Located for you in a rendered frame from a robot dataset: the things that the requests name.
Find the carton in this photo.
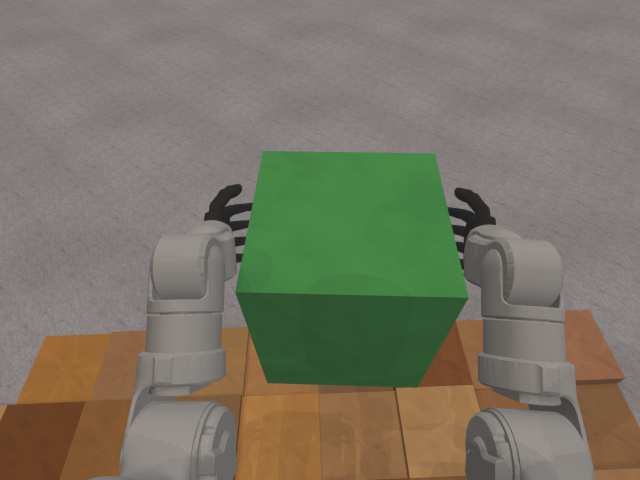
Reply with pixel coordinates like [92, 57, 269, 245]
[235, 151, 469, 388]

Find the robot left hand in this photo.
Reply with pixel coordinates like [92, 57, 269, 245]
[204, 184, 253, 263]

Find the robot left forearm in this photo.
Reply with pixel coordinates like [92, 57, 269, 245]
[119, 220, 237, 473]

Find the right robot upper arm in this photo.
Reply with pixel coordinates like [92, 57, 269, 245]
[465, 408, 593, 480]

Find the left robot upper arm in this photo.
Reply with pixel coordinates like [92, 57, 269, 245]
[88, 401, 237, 480]

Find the robot right forearm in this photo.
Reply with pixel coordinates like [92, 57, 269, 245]
[463, 225, 595, 480]

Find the robot right hand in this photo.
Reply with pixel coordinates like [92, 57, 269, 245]
[448, 188, 496, 270]

